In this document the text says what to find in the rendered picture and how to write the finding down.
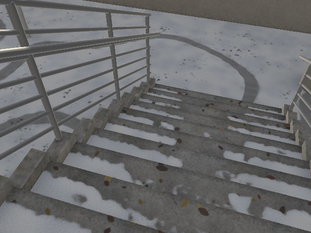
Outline stairs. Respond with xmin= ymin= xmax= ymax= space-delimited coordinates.
xmin=0 ymin=83 xmax=311 ymax=233

